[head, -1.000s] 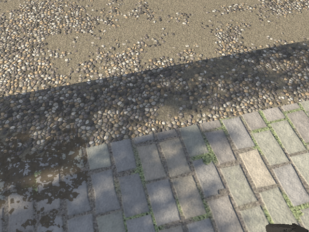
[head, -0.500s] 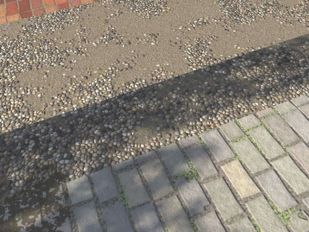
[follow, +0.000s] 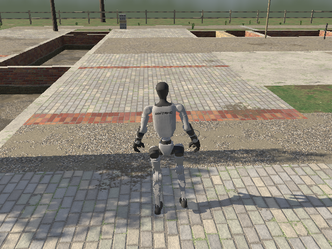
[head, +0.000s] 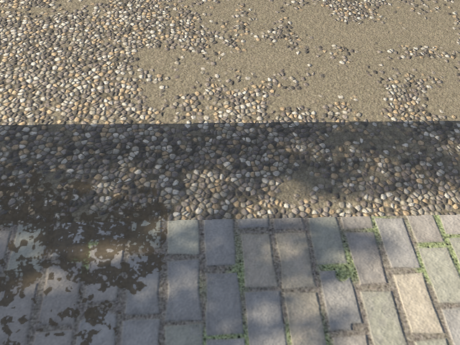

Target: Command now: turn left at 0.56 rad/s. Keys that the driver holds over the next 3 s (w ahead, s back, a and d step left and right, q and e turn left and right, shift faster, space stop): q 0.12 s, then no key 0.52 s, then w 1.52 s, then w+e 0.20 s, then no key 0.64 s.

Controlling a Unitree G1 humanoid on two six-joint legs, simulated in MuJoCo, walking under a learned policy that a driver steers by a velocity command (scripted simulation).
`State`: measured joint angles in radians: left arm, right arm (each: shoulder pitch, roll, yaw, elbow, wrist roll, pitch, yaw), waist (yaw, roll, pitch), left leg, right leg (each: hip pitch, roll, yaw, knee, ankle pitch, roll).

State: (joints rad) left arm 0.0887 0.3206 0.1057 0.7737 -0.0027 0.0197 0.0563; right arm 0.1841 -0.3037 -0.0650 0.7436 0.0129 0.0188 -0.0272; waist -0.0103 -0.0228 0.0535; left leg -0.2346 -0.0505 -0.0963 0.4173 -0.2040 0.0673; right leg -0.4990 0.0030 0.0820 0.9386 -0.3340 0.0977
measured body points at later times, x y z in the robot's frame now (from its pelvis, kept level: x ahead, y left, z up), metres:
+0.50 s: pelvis +0.02 -0.03 -0.01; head +0.05 -0.04 +0.44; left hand +0.09 +0.25 -0.12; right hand +0.20 -0.29 -0.13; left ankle -0.03 +0.10 -0.73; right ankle +0.04 -0.16 -0.75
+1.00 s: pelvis +0.09 -0.04 -0.01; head +0.10 -0.06 +0.44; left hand +0.12 +0.26 -0.12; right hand +0.20 -0.31 -0.15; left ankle -0.03 +0.09 -0.71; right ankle +0.10 -0.13 -0.75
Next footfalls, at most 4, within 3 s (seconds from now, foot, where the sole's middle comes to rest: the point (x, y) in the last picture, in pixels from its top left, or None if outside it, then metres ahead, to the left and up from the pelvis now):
0.22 right None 0.08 -0.15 -0.78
0.54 left None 0.01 0.11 -0.78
0.94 right None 0.14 -0.13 -0.78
1.42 left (165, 340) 0.46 0.15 -0.78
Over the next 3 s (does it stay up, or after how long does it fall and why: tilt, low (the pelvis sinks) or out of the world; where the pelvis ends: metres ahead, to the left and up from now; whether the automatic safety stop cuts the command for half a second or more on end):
stays up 1.01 0.12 -0.01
